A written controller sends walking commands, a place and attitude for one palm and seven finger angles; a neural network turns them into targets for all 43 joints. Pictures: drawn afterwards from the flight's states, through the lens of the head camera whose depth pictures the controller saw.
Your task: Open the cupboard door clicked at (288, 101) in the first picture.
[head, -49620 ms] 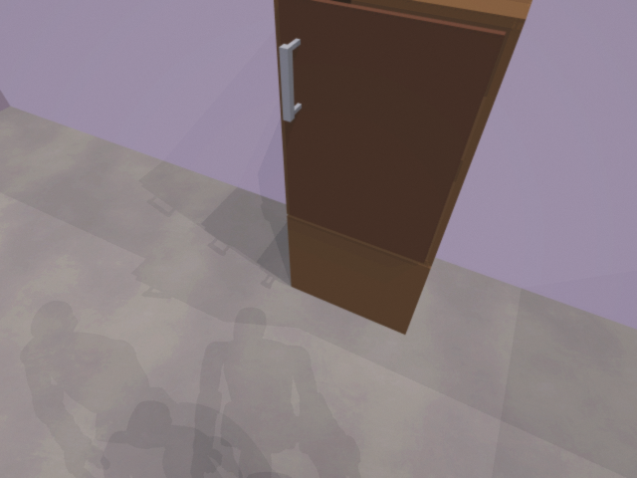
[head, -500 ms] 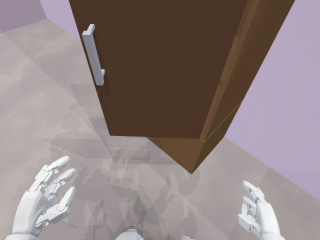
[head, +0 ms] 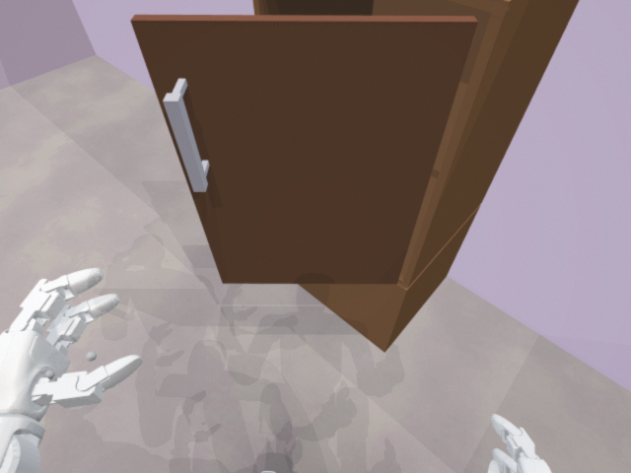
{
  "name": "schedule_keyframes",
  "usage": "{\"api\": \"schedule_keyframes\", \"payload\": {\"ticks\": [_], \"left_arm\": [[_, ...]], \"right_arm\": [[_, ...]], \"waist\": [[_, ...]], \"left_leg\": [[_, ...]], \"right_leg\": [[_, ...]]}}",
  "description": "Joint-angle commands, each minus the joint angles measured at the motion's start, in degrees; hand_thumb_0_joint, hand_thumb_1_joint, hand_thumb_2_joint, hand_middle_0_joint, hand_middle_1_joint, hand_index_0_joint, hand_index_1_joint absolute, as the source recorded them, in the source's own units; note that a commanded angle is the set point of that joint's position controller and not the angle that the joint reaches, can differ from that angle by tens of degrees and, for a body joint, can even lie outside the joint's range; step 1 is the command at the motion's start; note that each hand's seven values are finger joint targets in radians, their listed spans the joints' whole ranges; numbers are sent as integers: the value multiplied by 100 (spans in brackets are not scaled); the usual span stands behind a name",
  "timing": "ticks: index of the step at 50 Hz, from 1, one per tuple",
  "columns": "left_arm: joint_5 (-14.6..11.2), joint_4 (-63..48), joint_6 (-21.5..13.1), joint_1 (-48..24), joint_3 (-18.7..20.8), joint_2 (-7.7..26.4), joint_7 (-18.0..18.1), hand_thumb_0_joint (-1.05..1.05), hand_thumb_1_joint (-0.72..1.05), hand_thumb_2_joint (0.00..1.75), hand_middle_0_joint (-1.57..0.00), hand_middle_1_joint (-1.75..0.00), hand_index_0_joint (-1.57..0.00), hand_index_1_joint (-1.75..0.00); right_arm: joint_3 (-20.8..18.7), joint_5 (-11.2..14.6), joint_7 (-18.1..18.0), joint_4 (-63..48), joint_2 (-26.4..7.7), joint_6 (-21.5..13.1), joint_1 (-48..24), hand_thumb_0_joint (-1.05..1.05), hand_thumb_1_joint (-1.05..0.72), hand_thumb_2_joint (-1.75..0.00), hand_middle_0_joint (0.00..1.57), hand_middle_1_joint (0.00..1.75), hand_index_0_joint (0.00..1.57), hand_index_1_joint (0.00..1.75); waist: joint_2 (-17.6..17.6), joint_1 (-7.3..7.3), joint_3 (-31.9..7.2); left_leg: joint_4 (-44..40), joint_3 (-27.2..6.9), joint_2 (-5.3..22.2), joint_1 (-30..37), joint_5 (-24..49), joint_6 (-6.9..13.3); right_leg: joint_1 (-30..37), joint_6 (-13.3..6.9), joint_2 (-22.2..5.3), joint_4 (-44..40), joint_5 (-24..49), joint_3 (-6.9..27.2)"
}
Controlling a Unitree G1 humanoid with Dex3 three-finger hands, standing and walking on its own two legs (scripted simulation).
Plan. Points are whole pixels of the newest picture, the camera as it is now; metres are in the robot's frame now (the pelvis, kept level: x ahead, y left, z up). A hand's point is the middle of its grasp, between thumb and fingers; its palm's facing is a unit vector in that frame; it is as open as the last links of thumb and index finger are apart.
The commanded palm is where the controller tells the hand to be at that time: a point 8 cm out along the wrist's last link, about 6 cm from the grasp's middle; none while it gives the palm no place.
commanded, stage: raise the hand with hooked fingers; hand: left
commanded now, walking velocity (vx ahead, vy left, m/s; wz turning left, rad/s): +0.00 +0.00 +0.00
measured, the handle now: (191, 138) +0.54 +0.21 +0.13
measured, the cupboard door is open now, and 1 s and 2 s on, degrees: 42 42 42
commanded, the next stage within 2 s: move the hooked fingers beside the handle in 1.22 s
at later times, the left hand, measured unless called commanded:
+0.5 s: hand (31, 309) +0.26 +0.31 +0.12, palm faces +0.09 -1.00 -0.04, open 13.8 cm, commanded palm +0.23 +0.36 +0.13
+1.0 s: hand (38, 269) +0.29 +0.31 +0.15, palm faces +0.10 -1.00 -0.02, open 14.0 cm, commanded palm +0.25 +0.35 +0.16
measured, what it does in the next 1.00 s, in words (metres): stands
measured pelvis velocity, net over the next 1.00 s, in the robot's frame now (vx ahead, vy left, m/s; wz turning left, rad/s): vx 0.00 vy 0.02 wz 0.02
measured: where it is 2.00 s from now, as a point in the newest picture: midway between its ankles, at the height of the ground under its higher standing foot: outside the picture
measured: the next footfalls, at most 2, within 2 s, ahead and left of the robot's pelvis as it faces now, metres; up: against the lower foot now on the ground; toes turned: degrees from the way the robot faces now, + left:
none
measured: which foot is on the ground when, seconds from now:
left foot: down 0.00-1.00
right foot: down 0.00-1.00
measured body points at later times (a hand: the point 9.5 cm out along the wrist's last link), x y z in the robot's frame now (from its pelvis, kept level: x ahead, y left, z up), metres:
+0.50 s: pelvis -0.01 +0.04 +0.02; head -0.01 +0.05 +0.47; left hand +0.25 +0.36 +0.13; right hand +0.18 -0.18 -0.04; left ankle +0.02 +0.10 -0.70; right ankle -0.01 -0.08 -0.70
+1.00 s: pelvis +0.00 +0.02 +0.03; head +0.00 +0.02 +0.48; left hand +0.28 +0.36 +0.15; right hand +0.16 -0.22 -0.05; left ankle +0.02 +0.10 -0.70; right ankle -0.01 -0.08 -0.70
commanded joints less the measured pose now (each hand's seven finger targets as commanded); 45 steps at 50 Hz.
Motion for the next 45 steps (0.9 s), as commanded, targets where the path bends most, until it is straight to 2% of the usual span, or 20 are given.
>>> {"api": "schedule_keyframes", "payload": {"ticks": [1,4,7,8,11,12,14,18,20,23,24,28,32,34,36,38,41,43,44,45], "left_arm": [[87,-838,-335,-662,163,1068,-76,0,-15,45,-27,-98,-27,-98],[86,-1069,-217,-1126,267,1379,-158,0,-22,42,-28,-102,-28,-102],[70,-1450,-222,-1568,554,1691,-57,0,-29,39,-29,-107,-29,-107],[68,-1500,-239,-1568,549,1646,7,0,-31,38,-29,-108,-29,-108],[51,-1362,-130,-1692,524,1556,96,0,-38,35,-29,-112,-29,-112],[69,-1238,-39,-1702,474,1514,97,0,-41,34,-29,-114,-29,-114],[129,-849,271,-1794,348,1450,20,0,-45,32,-30,-117,-30,-117],[196,-498,916,-2266,196,1473,-152,0,-50,30,-30,-120,-30,-120],[218,-550,1072,-2597,258,1584,-178,0,-50,30,-30,-120,-30,-120],[248,-801,1068,-3097,500,1864,-112,0,-50,30,-30,-120,-30,-120],[246,-866,1030,-3217,597,2020,-95,0,-50,30,-30,-120,-30,-120],[313,-818,903,-3614,611,2060,-65,0,-50,30,-30,-120,-30,-120],[296,-88,1215,-3814,526,2038,-264,0,-50,30,-30,-120,-30,-120],[306,19,1383,-3952,520,2128,-351,0,-50,30,-30,-120,-30,-120],[348,-100,1489,-4196,557,2283,-382,0,-50,30,-30,-120,-30,-120],[303,14,1511,-3902,564,2181,-409,0,-50,30,-30,-120,-30,-120],[240,-5,1432,-3608,700,2209,-433,0,-50,30,-30,-120,-30,-120],[206,-43,1377,-3570,781,2225,-416,0,-50,30,-30,-120,-30,-120],[192,-19,1370,-3593,801,2267,-402,0,-50,30,-30,-120,-30,-120],[190,-85,1345,-3689,793,2241,-390,0,-50,30,-30,-120,-30,-120]], "right_arm": [[-285,62,-81,-853,-817,-380,-504,0,-90,-90,20,30,20,30],[-262,83,-170,-855,-869,-405,-517,0,-90,-90,20,30,20,30],[-216,84,-235,-845,-806,-436,-601,0,-90,-90,20,30,20,30],[-193,84,-241,-827,-775,-450,-610,0,-90,-90,20,30,20,30],[-137,74,-222,-786,-761,-435,-624,0,-90,-90,20,30,20,30],[-117,73,-209,-776,-768,-427,-645,0,-90,-90,20,30,20,30],[-94,92,-205,-778,-794,-376,-655,0,-90,-90,20,30,20,30],[-71,158,-257,-859,-844,-305,-710,0,-90,-90,20,30,20,30],[-46,159,-268,-913,-838,-284,-739,0,-90,-90,20,30,20,30],[-15,122,-298,-931,-811,-266,-767,0,-90,-90,20,30,20,30],[11,93,-296,-916,-806,-263,-785,0,-90,-90,20,30,20,30],[40,78,-306,-816,-780,-285,-760,0,-90,-90,20,30,20,30],[59,139,-366,-735,-821,-241,-808,0,-90,-90,20,30,20,30],[58,156,-378,-751,-842,-233,-798,0,-90,-90,20,30,20,30],[66,166,-380,-796,-832,-233,-833,0,-90,-90,20,30,20,30],[50,150,-361,-819,-833,-243,-784,0,-90,-90,20,30,20,30],[24,126,-289,-850,-840,-237,-743,0,-90,-90,20,30,20,30],[0,118,-258,-837,-843,-227,-737,0,-90,-90,20,30,20,30],[4,117,-243,-809,-844,-208,-707,0,-90,-90,20,30,20,30],[-6,123,-234,-828,-837,-211,-747,0,-90,-90,20,30,20,30]], "waist": [[-17,24,-632],[72,56,-790],[417,149,-1133],[445,152,-1136],[500,165,-889],[660,178,-778],[628,167,-466],[310,116,-213],[250,139,-300],[244,155,-561],[413,207,-579],[624,145,-660],[453,102,-292],[425,141,-371],[660,150,-505],[338,177,-566],[171,249,-713],[263,254,-712],[140,259,-583],[275,243,-625]], "left_leg": [[-618,-246,34,700,1344,69],[-809,-320,53,982,1249,76],[-1028,-403,71,1430,1373,44],[-1081,-440,89,1590,1510,19],[-1258,-550,123,1761,1647,-81],[-1321,-578,131,1787,1615,-109],[-1467,-630,152,1775,1483,-140],[-1764,-772,194,1746,946,-139],[-1860,-820,193,1917,986,-154],[-1932,-875,198,2186,1075,-171],[-1917,-824,173,2261,1175,-184],[-2048,-907,222,2593,1317,-265],[-2185,-856,172,2334,856,-172],[-2194,-841,153,2388,970,-163],[-2227,-847,147,2516,1046,-168],[-2214,-864,152,2552,1249,-158],[-2108,-744,120,2578,1729,-149],[-2051,-666,94,2567,1843,-132],[-2034,-625,84,2485,1823,-124],[-2037,-587,70,2499,1794,-106]], "right_leg": [[355,331,-248,-821,1528,312],[485,237,-211,-937,1169,244],[694,174,-192,-977,1148,143],[714,150,-169,-970,1228,81],[698,108,-111,-1004,1292,-43],[658,98,-113,-1041,1243,-59],[640,76,-105,-1159,1160,-87],[630,109,-132,-1368,915,-110],[735,91,-125,-1430,958,-106],[851,86,-119,-1492,1006,-94],[928,57,-108,-1548,1062,-55],[933,60,-120,-1625,1096,-66],[1008,52,-149,-1820,984,-43],[1149,31,-148,-1880,1066,-38],[1157,40,-167,-1919,1096,-23],[1207,45,-153,-1931,1212,-48],[1364,45,-123,-1926,1500,-45],[1341,55,-130,-1916,1610,-24],[1381,45,-119,-1947,1650,-9],[1354,57,-130,-1949,1653,9]]}}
